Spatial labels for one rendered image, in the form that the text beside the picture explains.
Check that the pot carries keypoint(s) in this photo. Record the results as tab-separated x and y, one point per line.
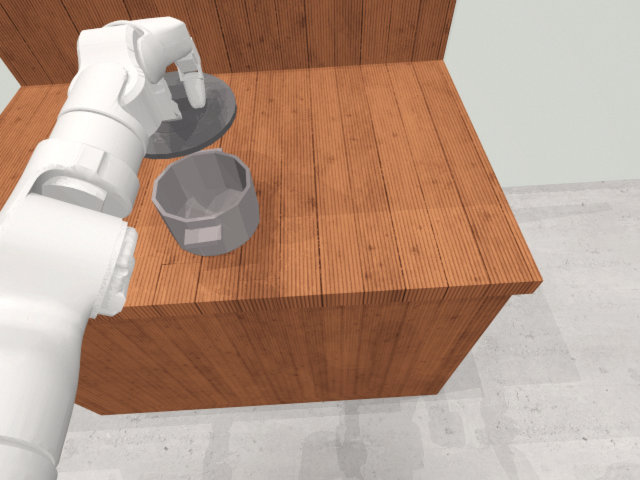
208	202

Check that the left robot upper arm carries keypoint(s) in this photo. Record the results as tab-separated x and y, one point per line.
60	264

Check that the knob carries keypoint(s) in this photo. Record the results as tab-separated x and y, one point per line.
178	93

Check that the robot left hand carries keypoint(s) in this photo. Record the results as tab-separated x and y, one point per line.
180	49

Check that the robot left forearm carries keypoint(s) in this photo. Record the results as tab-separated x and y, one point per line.
95	150

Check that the lid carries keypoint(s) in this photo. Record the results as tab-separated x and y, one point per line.
199	127

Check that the table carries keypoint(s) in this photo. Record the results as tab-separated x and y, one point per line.
385	247

